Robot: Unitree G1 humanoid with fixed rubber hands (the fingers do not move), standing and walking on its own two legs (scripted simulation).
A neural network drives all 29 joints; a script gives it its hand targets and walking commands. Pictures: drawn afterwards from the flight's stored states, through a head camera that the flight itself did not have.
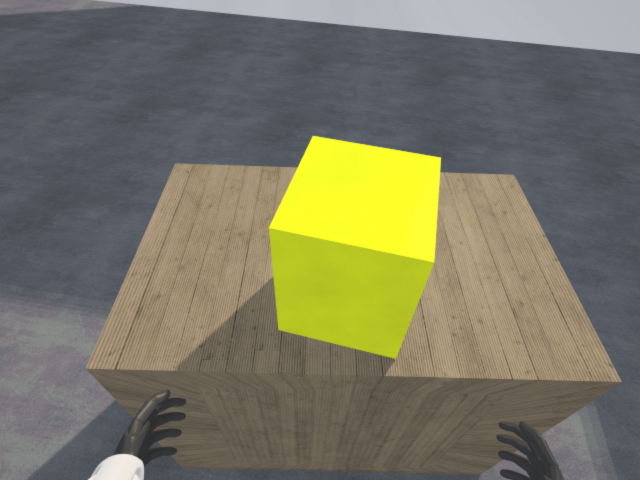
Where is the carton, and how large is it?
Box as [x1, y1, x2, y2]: [269, 136, 440, 358]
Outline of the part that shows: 313,136 269,226 278,329 395,358 433,263 440,157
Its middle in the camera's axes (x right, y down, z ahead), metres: +0.05 +0.02 +0.62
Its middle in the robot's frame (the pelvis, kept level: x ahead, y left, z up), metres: +0.46 -0.03 +0.01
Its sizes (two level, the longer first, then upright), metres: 0.210 0.200 0.250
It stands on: a pedestal, 0.66 m high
